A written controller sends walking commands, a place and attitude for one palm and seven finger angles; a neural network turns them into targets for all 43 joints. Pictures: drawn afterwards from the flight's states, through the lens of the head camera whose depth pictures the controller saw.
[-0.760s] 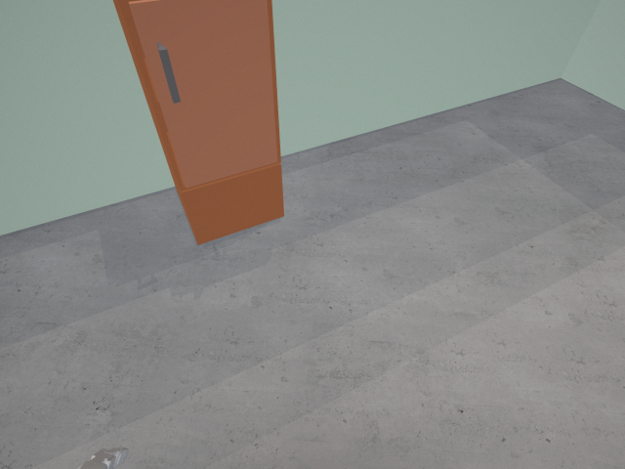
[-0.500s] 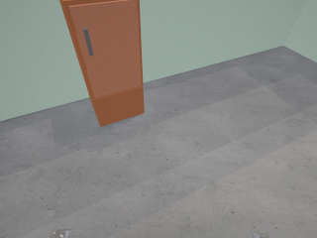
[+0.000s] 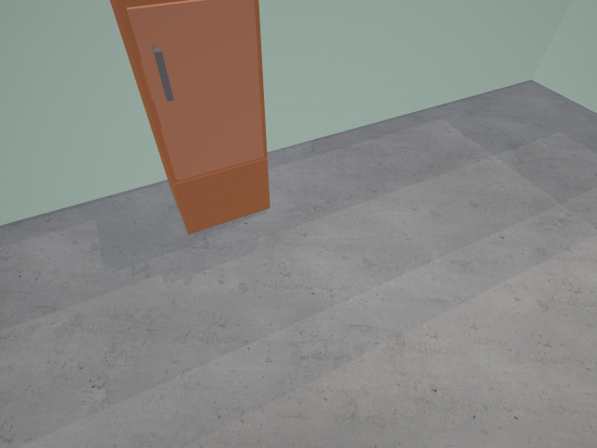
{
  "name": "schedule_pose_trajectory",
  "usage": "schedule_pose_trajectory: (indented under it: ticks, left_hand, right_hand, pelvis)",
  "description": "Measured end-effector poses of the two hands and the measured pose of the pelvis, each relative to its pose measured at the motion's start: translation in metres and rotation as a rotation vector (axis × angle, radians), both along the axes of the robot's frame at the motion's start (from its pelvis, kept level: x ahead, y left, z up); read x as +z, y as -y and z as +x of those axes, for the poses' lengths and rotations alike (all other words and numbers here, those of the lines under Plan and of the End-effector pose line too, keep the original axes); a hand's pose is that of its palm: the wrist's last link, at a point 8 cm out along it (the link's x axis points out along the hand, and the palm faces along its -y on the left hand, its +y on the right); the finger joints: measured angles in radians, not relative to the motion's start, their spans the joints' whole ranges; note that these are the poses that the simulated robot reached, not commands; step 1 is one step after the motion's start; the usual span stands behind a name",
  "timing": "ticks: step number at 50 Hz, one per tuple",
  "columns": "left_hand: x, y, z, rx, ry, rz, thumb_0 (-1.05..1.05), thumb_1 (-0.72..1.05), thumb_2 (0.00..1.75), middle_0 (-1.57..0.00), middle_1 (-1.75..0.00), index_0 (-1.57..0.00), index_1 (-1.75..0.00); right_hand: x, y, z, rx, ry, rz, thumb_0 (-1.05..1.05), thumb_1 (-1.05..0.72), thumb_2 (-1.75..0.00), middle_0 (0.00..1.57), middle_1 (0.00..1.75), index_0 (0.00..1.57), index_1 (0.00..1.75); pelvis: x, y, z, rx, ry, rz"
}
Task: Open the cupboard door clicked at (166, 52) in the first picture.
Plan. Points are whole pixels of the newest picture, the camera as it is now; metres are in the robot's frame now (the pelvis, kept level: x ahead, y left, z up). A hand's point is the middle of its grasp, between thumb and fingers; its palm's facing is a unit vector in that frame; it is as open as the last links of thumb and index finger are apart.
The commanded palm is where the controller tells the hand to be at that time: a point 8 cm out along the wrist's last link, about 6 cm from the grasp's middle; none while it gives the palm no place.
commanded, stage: stand and wait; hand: left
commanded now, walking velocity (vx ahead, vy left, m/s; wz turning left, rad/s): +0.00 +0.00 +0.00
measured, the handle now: (162, 73) +1.08 +0.47 -0.02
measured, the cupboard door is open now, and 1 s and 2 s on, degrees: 0 0 0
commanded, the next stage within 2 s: look at it before walking up in 0.18 s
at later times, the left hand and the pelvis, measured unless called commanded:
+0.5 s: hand out of the picture +0.07 +0.24 -0.16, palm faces -0.04 -0.94 -0.33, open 7.4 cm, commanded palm none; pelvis +0.00 +0.00 +0.00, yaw +0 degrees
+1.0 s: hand out of the picture +0.08 +0.24 -0.16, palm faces -0.03 -0.95 -0.32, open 7.4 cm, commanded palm none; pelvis +0.01 +0.00 +0.00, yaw -2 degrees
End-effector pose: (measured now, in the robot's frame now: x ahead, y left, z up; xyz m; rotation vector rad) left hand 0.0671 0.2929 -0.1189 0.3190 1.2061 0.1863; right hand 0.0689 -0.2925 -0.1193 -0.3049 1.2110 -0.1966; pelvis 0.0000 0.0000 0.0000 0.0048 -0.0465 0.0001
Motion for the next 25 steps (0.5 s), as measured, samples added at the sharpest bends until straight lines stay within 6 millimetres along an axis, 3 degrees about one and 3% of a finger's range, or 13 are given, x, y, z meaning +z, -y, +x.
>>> schedule_pose_trajectory:
  ticks: [25]
  left_hand:
    - [-0.0012,0.0056,-0.0012,-0.006,-0.010,-0.009,0.01,0.90,0.90,-0.21,-0.30,-0.21,-0.30]
  right_hand:
    - [0.0011,0.0021,-0.0014,-0.003,-0.007,0.002,0.01,-0.91,-0.89,0.21,0.30,0.20,0.30]
  pelvis:
    - [0.0015,0.0027,-0.0012,-0.003,-0.010,0.000]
